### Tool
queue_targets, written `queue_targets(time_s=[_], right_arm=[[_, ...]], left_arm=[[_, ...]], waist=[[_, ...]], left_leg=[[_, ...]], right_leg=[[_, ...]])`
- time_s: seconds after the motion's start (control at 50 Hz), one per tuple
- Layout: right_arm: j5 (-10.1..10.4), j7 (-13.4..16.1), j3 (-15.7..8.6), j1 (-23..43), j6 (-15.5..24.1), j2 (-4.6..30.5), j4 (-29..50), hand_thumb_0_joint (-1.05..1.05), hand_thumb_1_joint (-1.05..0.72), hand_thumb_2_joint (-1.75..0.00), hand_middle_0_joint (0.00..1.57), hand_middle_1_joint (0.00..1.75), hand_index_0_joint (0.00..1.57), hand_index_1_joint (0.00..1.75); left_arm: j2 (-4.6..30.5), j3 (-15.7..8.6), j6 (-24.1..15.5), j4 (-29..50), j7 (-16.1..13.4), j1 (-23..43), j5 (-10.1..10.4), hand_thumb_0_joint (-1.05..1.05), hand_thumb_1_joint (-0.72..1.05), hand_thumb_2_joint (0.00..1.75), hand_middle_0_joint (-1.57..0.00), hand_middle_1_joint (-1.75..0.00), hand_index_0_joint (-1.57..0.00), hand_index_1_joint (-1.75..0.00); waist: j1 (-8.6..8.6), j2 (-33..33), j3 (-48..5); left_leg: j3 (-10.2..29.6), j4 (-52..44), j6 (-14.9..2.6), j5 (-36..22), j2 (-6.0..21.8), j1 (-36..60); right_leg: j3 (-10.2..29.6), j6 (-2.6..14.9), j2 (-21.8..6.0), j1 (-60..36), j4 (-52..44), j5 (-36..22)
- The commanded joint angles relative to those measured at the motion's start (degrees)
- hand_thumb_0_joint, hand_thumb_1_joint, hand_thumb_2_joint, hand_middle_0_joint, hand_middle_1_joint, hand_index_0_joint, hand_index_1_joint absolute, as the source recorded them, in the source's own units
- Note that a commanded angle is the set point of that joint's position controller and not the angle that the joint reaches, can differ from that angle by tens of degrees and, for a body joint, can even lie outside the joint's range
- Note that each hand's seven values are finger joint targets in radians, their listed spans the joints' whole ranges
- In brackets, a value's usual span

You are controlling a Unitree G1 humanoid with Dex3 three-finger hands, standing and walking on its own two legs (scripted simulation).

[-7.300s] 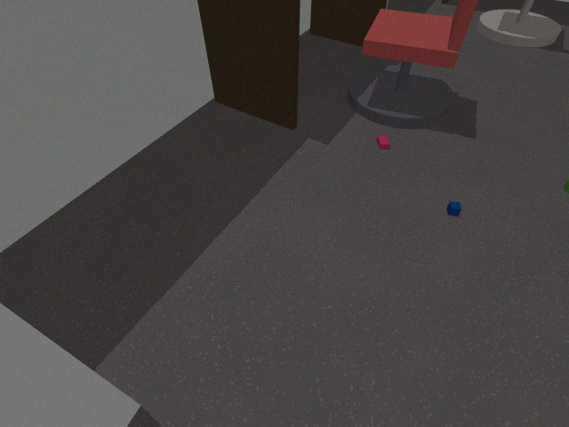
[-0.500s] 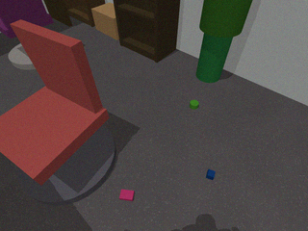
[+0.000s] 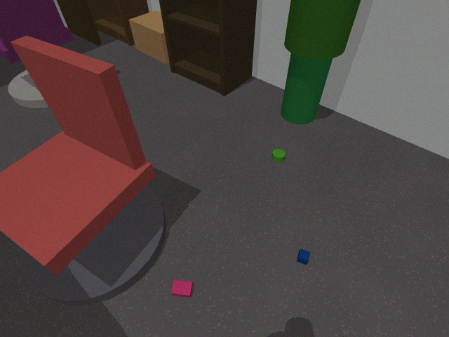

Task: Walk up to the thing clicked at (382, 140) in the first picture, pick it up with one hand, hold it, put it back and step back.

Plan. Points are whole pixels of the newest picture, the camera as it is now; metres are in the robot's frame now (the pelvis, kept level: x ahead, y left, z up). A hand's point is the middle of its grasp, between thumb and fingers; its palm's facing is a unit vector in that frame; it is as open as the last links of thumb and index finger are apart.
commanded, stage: stand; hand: left
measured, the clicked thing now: (182, 288) +0.46 +0.21 -0.77
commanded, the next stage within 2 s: none
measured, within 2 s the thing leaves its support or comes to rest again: neither
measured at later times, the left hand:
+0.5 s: hand out of the picture +0.07 +0.26 -0.16, palm faces -0.02 -0.94 -0.35, open 7.4 cm
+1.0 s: hand out of the picture +0.08 +0.26 -0.16, palm faces -0.03 -0.94 -0.34, open 7.4 cm
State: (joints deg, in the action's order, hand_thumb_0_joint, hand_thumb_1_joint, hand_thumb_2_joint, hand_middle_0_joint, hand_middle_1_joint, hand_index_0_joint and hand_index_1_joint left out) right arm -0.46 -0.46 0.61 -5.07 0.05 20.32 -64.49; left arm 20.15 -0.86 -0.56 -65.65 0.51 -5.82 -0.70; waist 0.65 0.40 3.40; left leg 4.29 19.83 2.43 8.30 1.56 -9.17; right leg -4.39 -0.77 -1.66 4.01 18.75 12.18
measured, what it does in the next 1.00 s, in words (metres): stands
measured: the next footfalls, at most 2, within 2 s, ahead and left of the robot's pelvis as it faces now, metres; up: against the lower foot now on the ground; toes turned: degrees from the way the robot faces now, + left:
none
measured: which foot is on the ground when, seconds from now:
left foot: down 0.00-1.00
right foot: down 0.00-1.00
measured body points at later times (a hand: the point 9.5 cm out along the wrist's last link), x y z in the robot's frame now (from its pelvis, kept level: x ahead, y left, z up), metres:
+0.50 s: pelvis +0.00 +0.00 +0.00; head +0.02 +0.00 +0.45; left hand +0.07 +0.31 -0.13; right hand +0.08 -0.30 -0.13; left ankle +0.03 +0.15 -0.75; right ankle -0.02 -0.12 -0.75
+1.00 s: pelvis +0.01 +0.00 +0.00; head +0.03 +0.00 +0.45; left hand +0.08 +0.31 -0.13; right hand +0.09 -0.30 -0.13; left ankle +0.03 +0.15 -0.75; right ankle -0.02 -0.12 -0.75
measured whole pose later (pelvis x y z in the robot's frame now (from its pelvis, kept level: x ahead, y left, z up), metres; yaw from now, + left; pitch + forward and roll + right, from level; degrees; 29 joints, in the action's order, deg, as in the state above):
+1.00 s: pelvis +0.01 +0.00 +0.00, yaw -1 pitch -1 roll +0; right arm -0.5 -0.2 0.9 -5.5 0.2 20.4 -64.5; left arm 20.4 -0.5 -0.6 -64.7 0.3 -6.4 -0.7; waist 0.7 0.1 3.3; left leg 3.4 19.6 2.2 9.3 1.5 -9.0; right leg -3.6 -1.0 -1.8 4.1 18.4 12.8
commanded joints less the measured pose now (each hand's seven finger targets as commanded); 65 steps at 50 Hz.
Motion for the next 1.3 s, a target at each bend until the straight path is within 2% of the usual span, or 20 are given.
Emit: queue_targets(time_s=[0.0, 0.08, 0.14, 0.24, 0.3, 0.4, 0.56, 0.62, 0.7, 0.8, 0.88, 0.92, 1.04, 1.1, 1.18, 1.28], right_arm=[[-0.1, 0.7, -2.3, 2.4, 1.3, 12.0, 3.5, 0.0, -0.9, -0.9, 0.2, 0.3, 0.2, 0.3], [-0.1, 0.7, -2.2, 2.1, 1.4, 12.0, 3.3, 0.0, -0.9, -0.9, 0.2, 0.3, 0.2, 0.3], [-0.1, 0.7, -2.2, 1.9, 1.5, 12.1, 3.3, 0.0, -0.9, -0.9, 0.2, 0.3, 0.2, 0.3], [-0.1, 0.8, -2.1, 1.6, 1.6, 12.2, 3.1, 0.0, -0.9, -0.9, 0.2, 0.3, 0.2, 0.3], [-0.1, 0.8, -2.0, 1.4, 1.5, 12.4, 2.9, 0.0, -0.9, -0.9, 0.2, 0.3, 0.2, 0.3], [-0.1, 0.8, -2.0, 1.2, 1.6, 12.2, 3.0, 0.0, -0.9, -0.9, 0.2, 0.3, 0.2, 0.3], [0.0, 0.9, -1.9, 0.8, 1.5, 12.2, 2.8, 0.0, -0.9, -0.9, 0.2, 0.3, 0.2, 0.3], [0.0, 0.9, -1.9, 1.3, 1.4, 12.0, 3.0, 0.0, -0.9, -0.9, 0.2, 0.3, 0.2, 0.3], [0.0, 0.8, -2.0, 1.3, 1.3, 12.0, 3.0, 0.0, -0.9, -0.9, 0.2, 0.3, 0.2, 0.3], [-0.2, 0.9, -2.0, 1.8, 1.5, 12.1, 3.3, 0.0, -0.9, -0.9, 0.2, 0.3, 0.2, 0.3], [-0.1, 0.9, -2.0, 1.4, 1.4, 12.0, 3.3, 0.0, -0.9, -0.9, 0.2, 0.3, 0.2, 0.3], [-0.1, 1.1, -2.1, 1.3, 1.5, 12.3, 3.2, 0.0, -0.9, -0.9, 0.2, 0.3, 0.2, 0.3], [-0.1, 1.2, -2.0, 1.5, 1.4, 12.0, 3.3, 0.0, -0.9, -0.9, 0.2, 0.3, 0.2, 0.3], [0.0, 1.1, -2.0, 1.3, 1.3, 12.1, 3.3, 0.0, -0.9, -0.9, 0.2, 0.3, 0.2, 0.3], [-0.1, 1.1, -2.1, 1.1, 1.4, 12.0, 3.5, 0.0, -0.9, -0.9, 0.2, 0.3, 0.2, 0.3], [-0.1, 1.1, -2.3, 1.5, 1.4, 11.8, 3.7, 0.0, -0.9, -0.9, 0.2, 0.3, 0.2, 0.3]], left_arm=[[12.3, -2.2, -1.0, 3.4, -0.7, 1.7, 0.1, 0.0, 0.9, 0.9, -0.2, -0.3, -0.2, -0.3], [12.6, -2.3, -1.1, 3.5, -0.6, 1.5, 0.3, 0.0, 0.9, 0.9, -0.2, -0.3, -0.2, -0.3], [12.4, -2.4, -1.0, 3.6, -0.7, 1.6, 0.3, 0.0, 0.9, 0.9, -0.2, -0.3, -0.2, -0.3], [12.6, -2.3, -0.9, 3.5, -0.5, 1.2, 0.1, 0.0, 0.9, 0.9, -0.2, -0.3, -0.2, -0.3], [12.4, -2.3, -0.8, 3.6, -0.6, 1.3, 0.2, 0.0, 0.9, 0.9, -0.2, -0.3, -0.2, -0.3], [12.3, -2.1, -1.0, 3.7, -0.6, 0.9, 0.3, 0.0, 0.9, 0.9, -0.2, -0.3, -0.2, -0.3], [12.3, -1.9, -1.0, 3.8, -0.7, 0.5, 0.3, 0.0, 0.9, 0.9, -0.2, -0.3, -0.2, -0.3], [12.4, -1.9, -1.0, 3.6, -0.8, 0.5, 0.1, 0.0, 0.9, 0.9, -0.2, -0.3, -0.2, -0.3], [12.8, -2.1, -1.0, 3.8, -0.9, 0.8, 0.3, 0.0, 0.9, 0.9, -0.2, -0.3, -0.2, -0.3], [12.6, -2.0, -1.1, 4.0, -0.8, 0.3, 0.2, 0.0, 0.9, 0.9, -0.2, -0.3, -0.2, -0.3], [12.4, -2.0, -1.2, 4.1, -0.9, 0.3, 0.2, 0.0, 0.9, 0.9, -0.2, -0.3, -0.2, -0.3], [12.7, -2.1, -1.1, 4.3, -1.0, 0.5, 0.3, 0.0, 0.9, 0.9, -0.2, -0.3, -0.2, -0.3], [12.6, -2.1, -0.9, 4.1, -1.0, 0.2, 0.3, 0.0, 0.9, 0.9, -0.2, -0.3, -0.2, -0.3], [12.1, -2.0, -0.8, 4.1, -1.0, 0.5, 0.2, 0.0, 0.9, 0.9, -0.2, -0.3, -0.2, -0.3], [12.4, -2.1, -0.9, 4.2, -1.0, 0.5, 0.2, 0.0, 0.9, 0.9, -0.2, -0.3, -0.2, -0.3], [12.7, -2.2, -0.9, 4.3, -1.0, 0.5, 0.1, 0.0, 0.9, 0.9, -0.2, -0.3, -0.2, -0.3]], waist=[[-0.26, 0.4, -4.0], [-0.19, 0.2, -4.3], [-0.19, 0.7, -4.9], [-0.26, 0.5, -3.8], [-0.18, 0.7, -4.0], [-0.21, 0.1, -5.5], [-0.24, -0.3, -5.1], [-0.31, 0.0, -4.3], [-0.4, -0.3, -4.1], [0.04, 0.6, -5.6], [-0.13, 0.3, -6.1], [-0.16, 0.2, -7.2], [-0.12, 0.4, -6.0], [-0.15, -0.1, -5.0], [-0.26, -0.2, -5.5], [-0.31, -0.5, -4.9]], left_leg=[[3.5, -2.3, -2.79, -6.1, 5.0, 0.3], [3.5, -2.5, -2.92, -5.5, 5.1, 0.7], [3.5, -2.5, -2.87, -7.4, 5.2, 0.3], [3.8, -3.4, -2.77, -4.4, 5.2, 0.2], [3.8, -3.4, -2.82, -4.5, 5.2, 0.0], [3.4, -2.1, -2.83, -9.6, 5.4, 1.2], [3.1, -2.1, -2.95, -9.7, 5.4, 1.4], [3.1, -2.3, -2.76, -7.4, 5.2, 1.3], [3.2, -2.6, -2.68, -7.7, 5.1, 0.9], [2.9, -1.7, -2.75, -11.2, 5.3, 1.8], [2.7, -1.4, -2.74, -11.8, 5.4, 2.5], [2.4, -0.9, -2.73, -14.3, 5.5, 3.2], [2.5, -1.6, -2.63, -14.2, 5.4, 2.7], [2.6, -1.8, -2.81, -11.9, 5.4, 1.9], [2.3, -1.6, -2.78, -13.2, 5.4, 2.8], [2.5, -2.0, -2.86, -10.9, 5.4, 2.6]], right_leg=[[5.2, 1.3, -6.7, 0.6, -4.4, -2.9], [5.7, 1.36, -6.8, 0.5, -4.4, -2.6], [5.6, 1.31, -6.8, -0.5, -4.0, -4.6], [5.4, 1.35, -6.4, 1.0, -3.9, -1.7], [5.6, 1.48, -6.5, 0.8, -3.7, -1.7], [5.6, 1.26, -6.8, 0.0, -3.4, -5.9], [5.5, 1.18, -6.8, 0.1, -3.4, -6.9], [5.7, 1.16, -6.7, 1.1, -4.0, -4.9], [5.6, 1.16, -6.7, 0.9, -3.9, -4.2], [5.4, 1.2, -6.8, -0.3, -3.3, -8.4], [5.5, 1.1, -6.9, -0.5, -3.3, -9.7], [5.3, 1.23, -7.0, -1.4, -2.6, -12.2], [5.0, 1.1, -6.7, -1.0, -2.8, -11.2], [5.0, 1.14, -6.7, -0.7, -3.4, -8.9], [5.0, 1.25, -6.8, -0.6, -3.0, -10.2], [5.2, 1.48, -6.7, 0.0, -3.4, -8.1]])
